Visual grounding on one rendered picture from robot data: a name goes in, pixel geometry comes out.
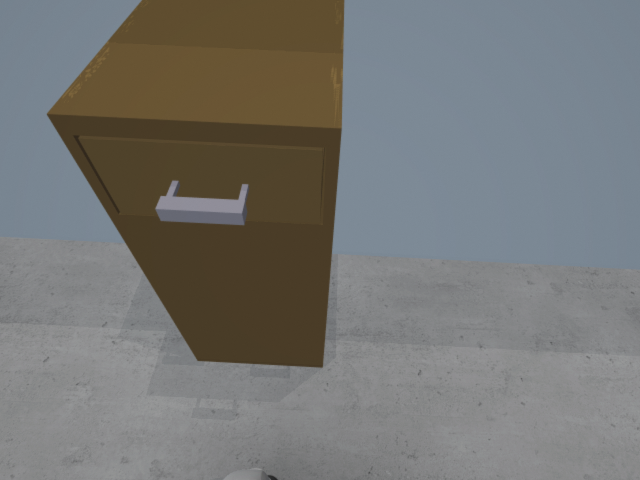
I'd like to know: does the drawer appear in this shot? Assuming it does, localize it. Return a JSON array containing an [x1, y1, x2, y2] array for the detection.
[[78, 136, 325, 223]]

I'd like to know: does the cabinet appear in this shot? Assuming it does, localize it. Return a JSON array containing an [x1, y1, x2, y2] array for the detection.
[[47, 0, 344, 368]]

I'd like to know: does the handle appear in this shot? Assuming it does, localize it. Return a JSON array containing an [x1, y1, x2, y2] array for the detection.
[[155, 181, 249, 225]]

